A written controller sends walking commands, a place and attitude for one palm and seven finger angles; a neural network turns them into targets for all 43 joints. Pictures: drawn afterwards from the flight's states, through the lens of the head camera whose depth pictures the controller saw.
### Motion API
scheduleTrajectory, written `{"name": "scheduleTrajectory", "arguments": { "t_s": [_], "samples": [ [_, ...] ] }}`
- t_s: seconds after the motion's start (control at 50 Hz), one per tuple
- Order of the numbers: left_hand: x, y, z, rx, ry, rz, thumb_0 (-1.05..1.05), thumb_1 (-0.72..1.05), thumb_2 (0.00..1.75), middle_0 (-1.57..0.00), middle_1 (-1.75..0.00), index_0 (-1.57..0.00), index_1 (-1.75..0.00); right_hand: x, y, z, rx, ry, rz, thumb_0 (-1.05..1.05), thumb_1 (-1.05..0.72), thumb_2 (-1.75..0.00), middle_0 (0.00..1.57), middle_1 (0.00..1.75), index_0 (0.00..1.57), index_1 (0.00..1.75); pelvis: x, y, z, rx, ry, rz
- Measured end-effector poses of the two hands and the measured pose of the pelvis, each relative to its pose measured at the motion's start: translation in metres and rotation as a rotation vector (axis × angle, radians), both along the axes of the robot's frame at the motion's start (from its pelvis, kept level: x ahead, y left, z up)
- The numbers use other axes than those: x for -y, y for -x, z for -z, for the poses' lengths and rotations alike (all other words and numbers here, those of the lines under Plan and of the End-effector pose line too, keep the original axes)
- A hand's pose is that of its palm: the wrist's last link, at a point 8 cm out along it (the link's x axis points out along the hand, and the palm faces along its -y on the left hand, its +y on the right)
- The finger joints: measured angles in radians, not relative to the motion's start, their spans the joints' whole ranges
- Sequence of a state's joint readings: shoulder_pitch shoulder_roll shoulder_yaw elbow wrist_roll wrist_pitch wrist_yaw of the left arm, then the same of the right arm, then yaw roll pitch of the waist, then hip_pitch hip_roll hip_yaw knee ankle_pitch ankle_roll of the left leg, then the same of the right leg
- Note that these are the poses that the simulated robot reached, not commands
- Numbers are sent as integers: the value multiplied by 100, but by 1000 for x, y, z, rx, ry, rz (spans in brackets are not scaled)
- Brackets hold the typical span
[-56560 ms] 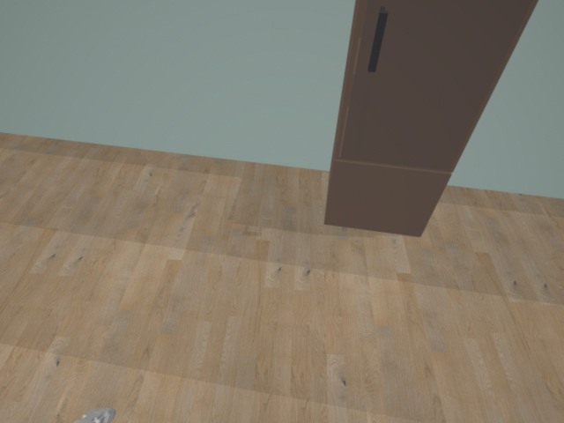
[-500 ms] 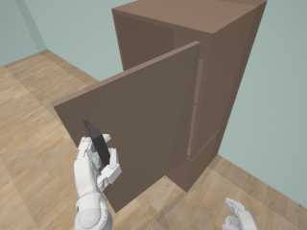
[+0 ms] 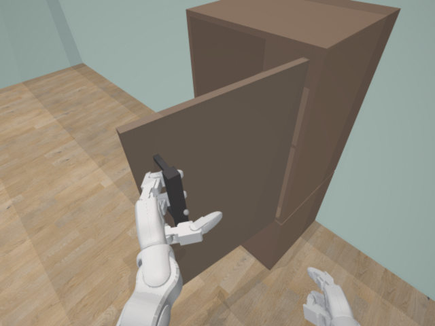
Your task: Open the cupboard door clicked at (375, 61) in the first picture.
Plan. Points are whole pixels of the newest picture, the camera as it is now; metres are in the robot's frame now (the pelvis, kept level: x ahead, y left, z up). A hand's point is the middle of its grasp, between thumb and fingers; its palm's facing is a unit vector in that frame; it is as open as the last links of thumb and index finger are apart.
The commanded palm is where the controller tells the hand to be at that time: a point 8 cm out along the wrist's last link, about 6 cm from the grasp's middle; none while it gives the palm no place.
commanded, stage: open thumb and fingers to let go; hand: left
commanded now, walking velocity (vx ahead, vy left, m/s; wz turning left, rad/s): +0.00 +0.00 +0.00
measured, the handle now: (171, 195) +0.31 +0.12 +0.11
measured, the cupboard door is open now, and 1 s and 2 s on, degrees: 82 82 81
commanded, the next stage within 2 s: slide the hand sideways off the handle in 0.38 s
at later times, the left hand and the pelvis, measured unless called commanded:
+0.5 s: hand (188, 209) +0.28 +0.09 +0.11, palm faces +0.36 -0.93 -0.02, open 14.9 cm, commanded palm +0.23 +0.11 +0.11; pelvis -0.02 +0.01 +0.00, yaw +0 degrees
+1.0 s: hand (181, 229) +0.24 +0.09 +0.11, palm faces -0.04 -1.00 -0.01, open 16.3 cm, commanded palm +0.20 +0.15 +0.11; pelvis +0.00 +0.00 +0.00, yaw -2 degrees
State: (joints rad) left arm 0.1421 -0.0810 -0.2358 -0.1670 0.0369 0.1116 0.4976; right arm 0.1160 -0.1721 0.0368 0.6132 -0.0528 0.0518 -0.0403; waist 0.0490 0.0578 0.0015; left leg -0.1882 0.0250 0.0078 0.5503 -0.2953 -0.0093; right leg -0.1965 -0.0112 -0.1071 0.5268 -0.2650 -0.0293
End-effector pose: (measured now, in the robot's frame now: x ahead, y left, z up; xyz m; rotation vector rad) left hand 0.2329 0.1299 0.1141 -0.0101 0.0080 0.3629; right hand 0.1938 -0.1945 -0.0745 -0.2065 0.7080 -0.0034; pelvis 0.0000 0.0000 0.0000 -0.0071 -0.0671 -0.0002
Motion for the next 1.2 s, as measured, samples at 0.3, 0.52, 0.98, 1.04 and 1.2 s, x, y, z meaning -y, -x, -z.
{"name": "scheduleTrajectory", "arguments": {
  "t_s": [0.3,0.52,0.98,1.04,1.2],
  "samples": [
    [2,-6,0,-13,-28,8,-1,-48,31,-26,-86,-26,-86,-23,20,9,-64,-25,-17,1,-90,-90,20,30,20,30,-16,15,3,3,-1,0],
    [1,-6,0,-15,-32,8,-1,-50,30,-36,-59,-34,-63,-19,27,12,-89,-14,-19,1,-91,-90,20,30,20,30,-14,20,3,4,0,-3],
    [-13,8,4,7,-18,405,-1,-50,30,-16,-34,-16,-32,0,21,-4,66,-34,16,1,-90,-90,20,30,20,30,-6,5,2,-17,-11,24],
    [-19,12,8,-15,-22,404,-1,-50,30,-16,-33,-17,-32,3,15,-6,67,-28,20,1,-90,-90,20,30,20,30,-3,-1,2,-23,-10,28],
    [-40,33,12,-42,-29,367,-1,-50,30,-18,-32,-19,-32,17,-2,-8,98,-14,29,1,-90,-90,20,30,20,30,4,-16,4,-42,-4,27]
  ]
}}
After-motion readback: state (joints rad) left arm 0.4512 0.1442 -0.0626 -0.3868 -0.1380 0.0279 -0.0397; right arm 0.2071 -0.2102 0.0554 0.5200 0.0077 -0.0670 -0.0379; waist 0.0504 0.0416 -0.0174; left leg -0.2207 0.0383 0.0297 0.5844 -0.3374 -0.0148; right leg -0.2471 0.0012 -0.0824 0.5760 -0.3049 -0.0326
